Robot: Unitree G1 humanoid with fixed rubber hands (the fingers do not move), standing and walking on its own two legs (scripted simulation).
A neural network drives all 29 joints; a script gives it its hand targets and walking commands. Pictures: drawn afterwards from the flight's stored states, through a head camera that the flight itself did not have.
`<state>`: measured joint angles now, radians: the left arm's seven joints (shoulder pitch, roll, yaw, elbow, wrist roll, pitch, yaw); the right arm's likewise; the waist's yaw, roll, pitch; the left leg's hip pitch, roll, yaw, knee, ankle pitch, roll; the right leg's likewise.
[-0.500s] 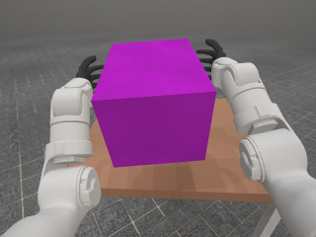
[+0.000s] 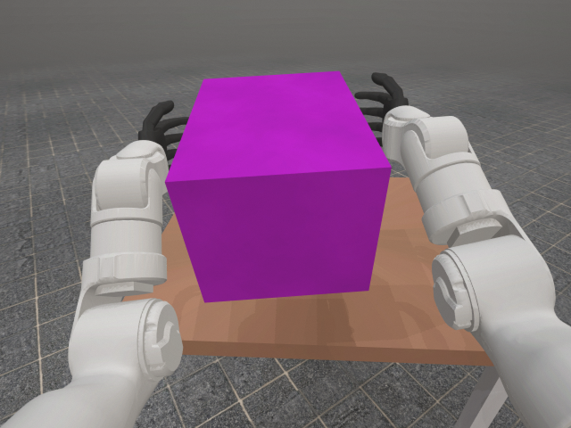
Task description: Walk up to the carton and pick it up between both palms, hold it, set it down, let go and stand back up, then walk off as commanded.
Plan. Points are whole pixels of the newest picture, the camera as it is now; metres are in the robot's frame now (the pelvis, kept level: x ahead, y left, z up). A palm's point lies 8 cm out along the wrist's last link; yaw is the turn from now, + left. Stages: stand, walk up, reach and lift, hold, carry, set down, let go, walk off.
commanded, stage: hold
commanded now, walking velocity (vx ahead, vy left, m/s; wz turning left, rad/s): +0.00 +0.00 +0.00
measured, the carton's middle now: (278, 175) +0.40 +0.00 +0.25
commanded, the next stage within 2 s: none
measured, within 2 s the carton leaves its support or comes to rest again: neither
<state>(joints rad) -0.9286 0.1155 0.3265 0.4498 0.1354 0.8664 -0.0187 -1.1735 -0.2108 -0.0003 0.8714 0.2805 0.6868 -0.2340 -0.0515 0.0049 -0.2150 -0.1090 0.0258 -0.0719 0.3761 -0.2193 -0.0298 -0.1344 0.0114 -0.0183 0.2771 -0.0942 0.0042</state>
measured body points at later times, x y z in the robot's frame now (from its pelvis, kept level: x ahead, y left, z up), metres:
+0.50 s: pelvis +0.00 +0.00 +0.00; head -0.09 +0.01 +0.44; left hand +0.38 +0.16 +0.29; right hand +0.39 -0.15 +0.33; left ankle -0.01 +0.14 -0.75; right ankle +0.04 -0.12 -0.75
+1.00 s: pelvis +0.00 +0.00 +0.00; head -0.10 +0.01 +0.44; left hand +0.38 +0.16 +0.29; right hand +0.38 -0.15 +0.33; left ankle -0.01 +0.14 -0.75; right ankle +0.04 -0.12 -0.75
